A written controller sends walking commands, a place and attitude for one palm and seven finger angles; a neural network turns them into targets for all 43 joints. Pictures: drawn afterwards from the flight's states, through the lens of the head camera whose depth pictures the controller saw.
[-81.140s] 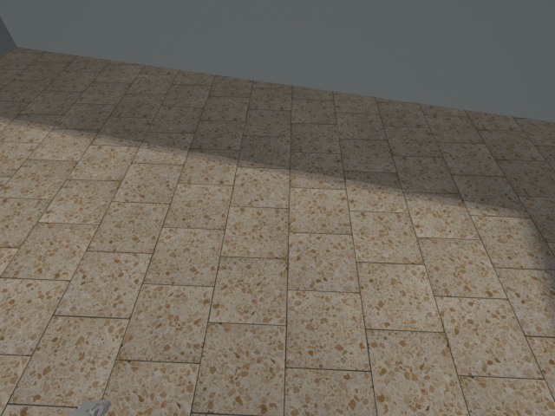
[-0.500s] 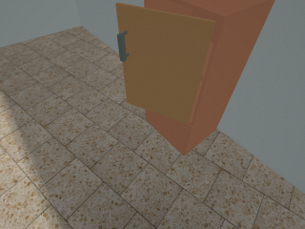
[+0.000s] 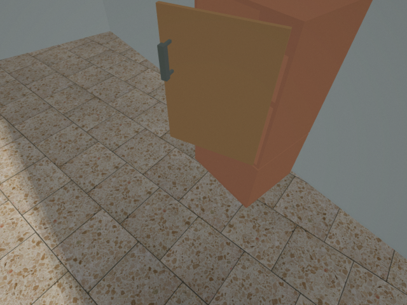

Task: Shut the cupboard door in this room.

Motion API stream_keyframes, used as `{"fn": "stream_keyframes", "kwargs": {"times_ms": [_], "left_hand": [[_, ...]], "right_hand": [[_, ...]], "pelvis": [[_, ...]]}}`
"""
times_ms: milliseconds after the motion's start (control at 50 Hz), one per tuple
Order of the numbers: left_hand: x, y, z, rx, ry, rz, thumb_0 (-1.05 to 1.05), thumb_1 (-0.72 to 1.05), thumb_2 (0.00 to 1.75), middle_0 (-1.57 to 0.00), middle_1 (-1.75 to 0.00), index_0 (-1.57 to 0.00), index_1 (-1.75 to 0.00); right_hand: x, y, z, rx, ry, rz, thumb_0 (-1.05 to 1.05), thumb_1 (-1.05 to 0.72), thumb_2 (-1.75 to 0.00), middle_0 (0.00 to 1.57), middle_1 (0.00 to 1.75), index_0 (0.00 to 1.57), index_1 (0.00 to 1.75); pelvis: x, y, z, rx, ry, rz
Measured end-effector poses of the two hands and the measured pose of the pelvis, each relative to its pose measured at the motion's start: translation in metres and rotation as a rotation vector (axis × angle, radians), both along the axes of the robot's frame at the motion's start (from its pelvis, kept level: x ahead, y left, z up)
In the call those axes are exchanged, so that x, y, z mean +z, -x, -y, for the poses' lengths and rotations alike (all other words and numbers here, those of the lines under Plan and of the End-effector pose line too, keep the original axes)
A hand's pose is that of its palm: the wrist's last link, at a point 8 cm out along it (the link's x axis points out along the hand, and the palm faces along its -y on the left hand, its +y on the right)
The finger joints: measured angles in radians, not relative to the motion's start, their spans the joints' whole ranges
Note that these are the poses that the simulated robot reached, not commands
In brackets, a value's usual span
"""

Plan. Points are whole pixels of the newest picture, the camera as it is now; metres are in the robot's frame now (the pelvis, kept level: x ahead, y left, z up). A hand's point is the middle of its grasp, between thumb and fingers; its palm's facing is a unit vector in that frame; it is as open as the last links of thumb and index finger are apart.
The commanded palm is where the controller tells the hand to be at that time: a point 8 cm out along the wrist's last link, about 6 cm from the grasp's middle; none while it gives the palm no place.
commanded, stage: walk to a spot facing it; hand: left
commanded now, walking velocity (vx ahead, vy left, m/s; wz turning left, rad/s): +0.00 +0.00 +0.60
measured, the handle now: (167, 60) +0.87 +0.17 +0.04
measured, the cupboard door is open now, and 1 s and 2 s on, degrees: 26 26 26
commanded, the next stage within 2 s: none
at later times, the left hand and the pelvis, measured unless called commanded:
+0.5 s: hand out of the picture +0.04 +0.24 -0.17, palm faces +0.28 -0.92 -0.27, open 7.3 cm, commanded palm none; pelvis -0.01 +0.00 +0.00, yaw +17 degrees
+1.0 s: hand out of the picture -0.08 +0.11 -0.16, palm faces +0.61 -0.73 -0.29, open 7.3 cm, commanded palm none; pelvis +0.02 -0.07 -0.01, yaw +39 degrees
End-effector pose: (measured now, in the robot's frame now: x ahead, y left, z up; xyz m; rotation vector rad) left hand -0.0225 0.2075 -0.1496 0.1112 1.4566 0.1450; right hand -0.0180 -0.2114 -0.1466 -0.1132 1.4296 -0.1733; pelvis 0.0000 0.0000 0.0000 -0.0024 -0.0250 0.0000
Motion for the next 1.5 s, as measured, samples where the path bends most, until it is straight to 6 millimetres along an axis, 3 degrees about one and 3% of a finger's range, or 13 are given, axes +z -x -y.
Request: {"fn": "stream_keyframes", "kwargs": {"times_ms": [160, 300, 500, 660, 720, 800, 880, 960, 1080, 1180, 1260, 1380, 1500], "left_hand": [[-0.008, -0.007, -0.015, 0.091, -0.038, 0.057, 0.0, 0.91, 0.9, -0.2, -0.3, -0.21, -0.3], [-0.026, -0.015, -0.047, 0.167, -0.065, 0.121, 0.0, 0.91, 0.9, -0.2, -0.3, -0.21, -0.3], [0.016, -0.043, -0.073, 0.206, -0.15, 0.255, 0.0, 0.91, 0.9, -0.2, -0.3, -0.2, -0.3], [0.034, -0.042, -0.052, 0.281, -0.216, 0.319, 0.0, 0.91, 0.9, -0.2, -0.3, -0.2, -0.3], [0.033, -0.025, -0.035, 0.316, -0.254, 0.317, 0.0, 0.91, 0.9, -0.2, -0.3, -0.2, -0.3], [0.036, 0.009, -0.005, 0.393, -0.251, 0.229, 0.0, 0.91, 0.9, -0.2, -0.3, -0.21, -0.3], [0.034, 0.039, 0.024, 0.474, -0.227, 0.163, 0.0, 0.91, 0.9, -0.2, -0.3, -0.21, -0.3], [0.029, 0.069, 0.05, 0.573, -0.199, 0.122, 0.0, 0.91, 0.9, -0.2, -0.3, -0.21, -0.3], [0.009, 0.123, 0.079, 0.73, -0.147, 0.05, 0.0, 0.91, 0.9, -0.2, -0.3, -0.21, -0.3], [-0.011, 0.159, 0.084, 0.812, -0.12, -0.008, 0.0, 0.91, 0.9, -0.2, -0.3, -0.21, -0.3], [-0.003, 0.156, 0.072, 0.851, -0.15, 0.033, 0.01, 0.91, 0.9, -0.2, -0.3, -0.2, -0.3], [0.017, 0.127, 0.053, 0.861, -0.242, 0.164, 0.01, 0.91, 0.9, -0.2, -0.3, -0.2, -0.3], [0.024, 0.114, 0.068, 0.907, -0.3, 0.215, 0.0, 0.91, 0.9, -0.2, -0.3, -0.2, -0.3]], "right_hand": [[-0.007, -0.014, 0.01, 0.072, 0.015, -0.033, 0.0, -0.9, -0.9, 0.2, 0.3, 0.2, 0.3], [-0.009, -0.059, 0.016, 0.185, 0.081, 0.032, 0.0, -0.9, -0.9, 0.2, 0.3, 0.2, 0.3], [0.015, -0.119, 0.023, 0.331, 0.098, 0.13, 0.0, -0.9, -0.9, 0.2, 0.3, 0.2, 0.3], [0.008, -0.163, 0.047, 0.438, 0.069, 0.15, 0.0, -0.9, -0.9, 0.2, 0.3, 0.2, 0.3], [-0.005, -0.184, 0.057, 0.468, 0.046, 0.158, 0.0, -0.9, -0.9, 0.2, 0.3, 0.2, 0.3], [-0.006, -0.208, 0.059, 0.525, 0.026, 0.16, 0.0, -0.9, -0.9, 0.2, 0.3, 0.2, 0.3], [-0.002, -0.226, 0.05, 0.586, -0.001, 0.158, 0.0, -0.91, -0.9, 0.2, 0.3, 0.2, 0.3], [-0.002, -0.245, 0.027, 0.674, -0.018, 0.149, 0.0, -0.91, -0.9, 0.2, 0.3, 0.19, 0.3], [0.002, -0.277, -0.036, 0.832, -0.046, 0.218, 0.0, -0.91, -0.9, 0.2, 0.3, 0.19, 0.3], [0.007, -0.293, -0.082, 0.935, -0.064, 0.335, 0.0, -0.91, -0.9, 0.2, 0.3, 0.2, 0.3], [0.015, -0.293, -0.091, 0.983, -0.062, 0.343, 0.0, -0.9, -0.9, 0.2, 0.3, 0.2, 0.3], [0.008, -0.299, -0.083, 1.022, -0.072, 0.295, 0.0, -0.9, -0.9, 0.2, 0.3, 0.2, 0.3], [-0.008, -0.316, -0.074, 1.057, -0.069, 0.226, 0.0, -0.9, -0.9, 0.2, 0.3, 0.2, 0.3]], "pelvis": [[-0.011, 0.004, 0.0, 0.088, 0.019, -0.016], [-0.027, 0.005, -0.013, 0.194, 0.017, -0.014], [-0.005, 0.009, -0.003, 0.299, 0.025, -0.062], [-0.006, 0.002, 0.032, 0.419, 0.025, -0.066], [-0.014, -0.004, 0.05, 0.457, 0.001, -0.075], [-0.008, -0.009, 0.06, 0.517, -0.01, -0.051], [-0.004, -0.016, 0.066, 0.58, -0.038, -0.043], [-0.004, -0.019, 0.067, 0.646, -0.047, -0.04], [-0.012, -0.015, 0.058, 0.741, -0.039, -0.038], [-0.024, -0.007, 0.05, 0.789, -0.024, -0.028], [-0.017, -0.008, 0.053, 0.838, -0.011, -0.023], [-0.014, -0.02, 0.062, 0.907, 0.004, -0.023], [-0.019, -0.039, 0.064, 0.996, -0.005, -0.024]]}}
